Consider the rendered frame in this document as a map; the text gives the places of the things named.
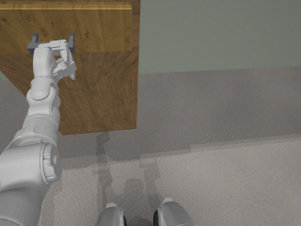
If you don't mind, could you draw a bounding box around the cabinet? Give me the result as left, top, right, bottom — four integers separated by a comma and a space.
0, 0, 141, 136

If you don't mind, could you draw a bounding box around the drawer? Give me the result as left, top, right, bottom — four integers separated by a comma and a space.
0, 1, 133, 55

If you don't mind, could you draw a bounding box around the left robot hand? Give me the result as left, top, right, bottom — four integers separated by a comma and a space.
33, 40, 77, 84

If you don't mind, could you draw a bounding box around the robot left forearm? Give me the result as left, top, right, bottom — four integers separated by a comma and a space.
0, 77, 61, 187

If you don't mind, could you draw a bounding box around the handle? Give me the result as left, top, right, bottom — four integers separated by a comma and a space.
26, 32, 75, 55

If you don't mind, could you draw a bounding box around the left robot upper arm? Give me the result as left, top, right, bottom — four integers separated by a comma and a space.
0, 142, 63, 226

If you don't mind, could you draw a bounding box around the right robot shin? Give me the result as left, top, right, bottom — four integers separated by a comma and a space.
158, 198, 173, 226

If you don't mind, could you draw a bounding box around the left robot shin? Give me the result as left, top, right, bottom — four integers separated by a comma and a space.
105, 202, 117, 208

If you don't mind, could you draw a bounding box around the robot shin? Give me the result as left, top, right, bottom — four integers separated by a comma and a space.
158, 198, 173, 226
105, 202, 117, 208

